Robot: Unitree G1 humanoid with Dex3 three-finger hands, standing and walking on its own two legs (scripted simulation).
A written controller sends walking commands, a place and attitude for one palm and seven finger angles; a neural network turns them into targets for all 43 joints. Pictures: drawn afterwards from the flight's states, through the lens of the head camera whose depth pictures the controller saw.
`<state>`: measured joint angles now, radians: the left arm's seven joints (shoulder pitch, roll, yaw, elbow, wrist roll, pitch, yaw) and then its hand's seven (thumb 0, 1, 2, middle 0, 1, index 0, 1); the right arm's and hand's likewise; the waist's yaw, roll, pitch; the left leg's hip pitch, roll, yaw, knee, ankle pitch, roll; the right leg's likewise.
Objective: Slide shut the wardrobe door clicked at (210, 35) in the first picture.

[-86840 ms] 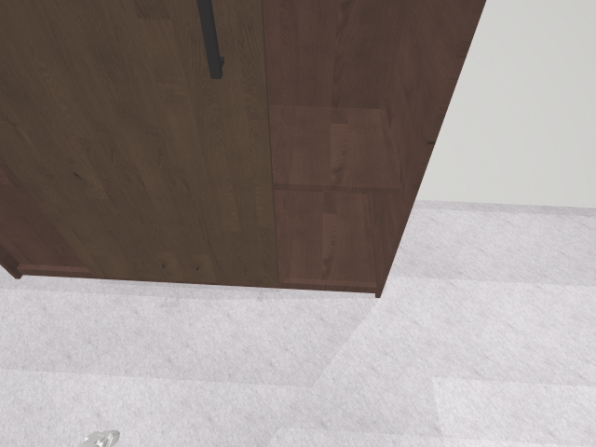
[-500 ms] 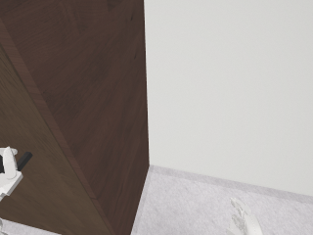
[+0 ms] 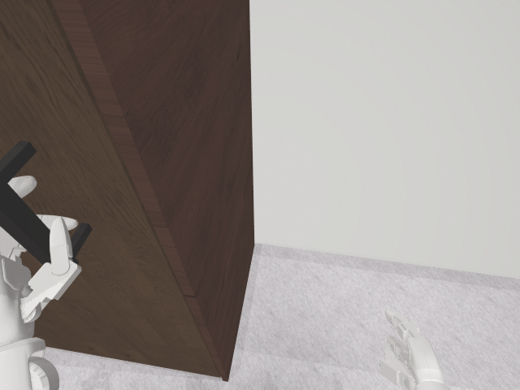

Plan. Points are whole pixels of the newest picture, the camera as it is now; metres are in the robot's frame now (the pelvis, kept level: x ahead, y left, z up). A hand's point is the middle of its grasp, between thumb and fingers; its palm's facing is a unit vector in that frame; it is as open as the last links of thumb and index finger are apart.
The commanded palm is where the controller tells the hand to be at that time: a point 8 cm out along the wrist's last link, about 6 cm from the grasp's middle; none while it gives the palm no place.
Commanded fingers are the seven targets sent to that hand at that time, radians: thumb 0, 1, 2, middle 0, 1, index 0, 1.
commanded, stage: stop walking and hold the door there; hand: left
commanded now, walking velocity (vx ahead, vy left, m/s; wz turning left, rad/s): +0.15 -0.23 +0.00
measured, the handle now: (43, 215) +0.23 +0.26 +0.21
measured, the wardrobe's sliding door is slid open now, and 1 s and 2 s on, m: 0.00 0.00 0.00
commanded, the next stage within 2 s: loosen the grip on the handle in 1.88 s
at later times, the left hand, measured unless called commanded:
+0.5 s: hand (55, 265) +0.18 +0.23 +0.20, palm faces +0.19 -0.98 +0.01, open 6.4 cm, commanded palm +0.15 +0.23 +0.19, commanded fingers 0.00 0.90 0.90 -0.45 -1.40 -0.45 -1.40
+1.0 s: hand (64, 262) +0.19 +0.22 +0.19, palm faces +0.34 -0.94 -0.08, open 6.6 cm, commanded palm +0.15 +0.23 +0.19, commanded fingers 0.00 0.90 0.90 -0.45 -1.40 -0.45 -1.40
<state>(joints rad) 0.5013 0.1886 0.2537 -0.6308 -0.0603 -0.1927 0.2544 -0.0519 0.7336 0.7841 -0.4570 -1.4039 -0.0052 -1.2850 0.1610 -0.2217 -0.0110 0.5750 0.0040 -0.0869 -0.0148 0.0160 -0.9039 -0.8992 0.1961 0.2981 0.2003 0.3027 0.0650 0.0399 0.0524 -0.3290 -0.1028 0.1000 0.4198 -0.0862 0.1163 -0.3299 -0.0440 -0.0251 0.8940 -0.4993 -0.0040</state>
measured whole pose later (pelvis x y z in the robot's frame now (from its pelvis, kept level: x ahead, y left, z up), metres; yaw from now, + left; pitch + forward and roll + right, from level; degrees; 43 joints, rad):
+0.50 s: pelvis -0.07 +0.09 +0.02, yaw -3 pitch -1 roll -4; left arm 0.27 0.12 -0.02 -0.60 -0.01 -0.08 0.19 0.01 0.76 0.84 -0.45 -1.40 -0.17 -1.31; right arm 0.16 -0.14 0.06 0.61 0.00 -0.06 0.04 0.02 -0.90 -0.90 0.20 0.30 0.21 0.30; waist 0.06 0.01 0.10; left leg -0.22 0.02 -0.03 0.25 -0.02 0.04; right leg -0.47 0.02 -0.04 1.12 -0.35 0.01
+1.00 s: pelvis -0.06 +0.06 +0.00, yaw -3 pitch +0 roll +1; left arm 0.24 0.13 0.13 -0.54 -0.04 -0.08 0.21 -0.03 0.76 0.87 -0.45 -1.40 -0.11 -1.29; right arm 0.18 -0.20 0.04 0.60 0.01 -0.05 -0.02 0.01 -0.90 -0.90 0.20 0.30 0.20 0.30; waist 0.06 0.01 0.05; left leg -0.36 -0.03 0.02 0.50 -0.14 0.02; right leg -0.13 0.02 -0.03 0.64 -0.43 -0.02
